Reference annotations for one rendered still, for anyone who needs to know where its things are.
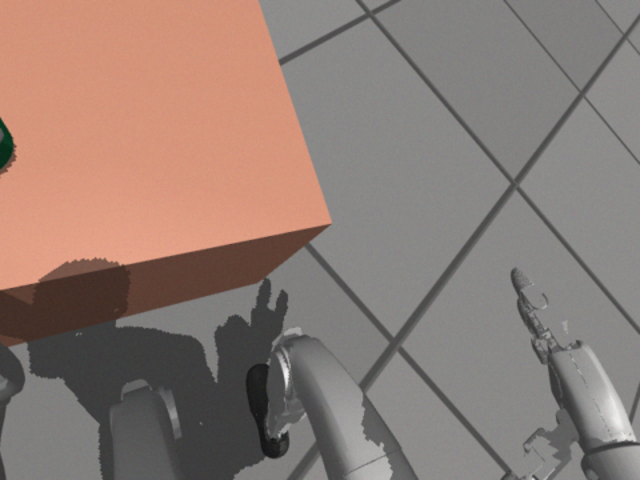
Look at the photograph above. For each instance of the right robot hand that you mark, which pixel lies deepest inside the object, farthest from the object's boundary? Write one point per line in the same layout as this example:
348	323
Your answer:
591	411

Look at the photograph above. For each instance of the right robot foot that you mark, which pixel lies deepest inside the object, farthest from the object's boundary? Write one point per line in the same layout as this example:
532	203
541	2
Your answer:
258	401

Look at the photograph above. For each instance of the can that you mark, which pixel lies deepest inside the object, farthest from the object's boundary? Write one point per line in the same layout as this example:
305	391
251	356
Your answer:
6	146

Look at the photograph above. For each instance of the right robot arm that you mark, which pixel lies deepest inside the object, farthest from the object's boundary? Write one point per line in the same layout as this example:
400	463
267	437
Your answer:
616	461

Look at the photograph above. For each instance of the left robot arm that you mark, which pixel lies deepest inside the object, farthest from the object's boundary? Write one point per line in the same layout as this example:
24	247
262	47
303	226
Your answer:
12	379

